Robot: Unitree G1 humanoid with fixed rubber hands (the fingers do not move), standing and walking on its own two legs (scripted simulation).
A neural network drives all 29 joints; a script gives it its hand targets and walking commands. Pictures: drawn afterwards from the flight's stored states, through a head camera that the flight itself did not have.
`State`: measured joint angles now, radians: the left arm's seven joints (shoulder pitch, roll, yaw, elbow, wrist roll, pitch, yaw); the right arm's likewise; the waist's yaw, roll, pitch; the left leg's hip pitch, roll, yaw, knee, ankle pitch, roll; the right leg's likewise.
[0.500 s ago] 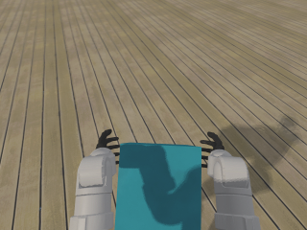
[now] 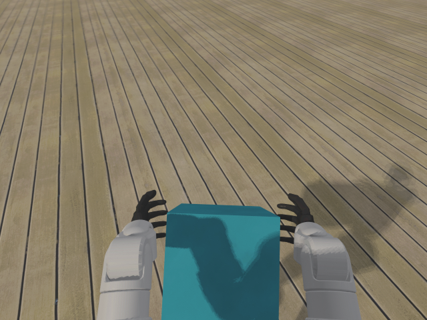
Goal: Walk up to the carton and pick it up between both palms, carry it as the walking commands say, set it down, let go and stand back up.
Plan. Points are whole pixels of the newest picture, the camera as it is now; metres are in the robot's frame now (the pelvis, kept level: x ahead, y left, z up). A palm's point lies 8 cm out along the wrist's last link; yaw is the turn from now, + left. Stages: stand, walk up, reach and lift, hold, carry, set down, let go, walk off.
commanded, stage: carry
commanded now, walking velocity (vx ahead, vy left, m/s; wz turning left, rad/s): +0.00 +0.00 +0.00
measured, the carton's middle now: (220, 259) +0.30 +0.00 -0.08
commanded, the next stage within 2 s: hold in 1.06 s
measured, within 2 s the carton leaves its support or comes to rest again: neither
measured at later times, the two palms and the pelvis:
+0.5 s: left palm (144, 235) +0.29 +0.14 +0.05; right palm (302, 236) +0.28 -0.15 +0.04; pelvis +0.01 +0.00 +0.00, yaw +0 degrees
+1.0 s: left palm (146, 235) +0.29 +0.14 +0.04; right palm (302, 235) +0.29 -0.15 +0.04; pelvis +0.01 +0.00 +0.00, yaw +0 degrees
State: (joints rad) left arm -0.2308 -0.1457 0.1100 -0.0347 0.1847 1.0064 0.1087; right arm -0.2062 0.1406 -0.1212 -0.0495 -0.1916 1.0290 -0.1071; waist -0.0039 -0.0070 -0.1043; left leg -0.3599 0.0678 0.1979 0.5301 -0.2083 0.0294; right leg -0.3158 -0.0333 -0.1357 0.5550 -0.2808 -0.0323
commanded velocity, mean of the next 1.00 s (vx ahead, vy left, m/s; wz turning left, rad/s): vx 0.00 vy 0.00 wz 0.00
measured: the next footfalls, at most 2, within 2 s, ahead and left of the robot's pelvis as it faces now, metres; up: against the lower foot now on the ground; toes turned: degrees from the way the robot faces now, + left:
none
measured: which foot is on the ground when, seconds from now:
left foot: down 0.00-1.00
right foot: down 0.00-1.00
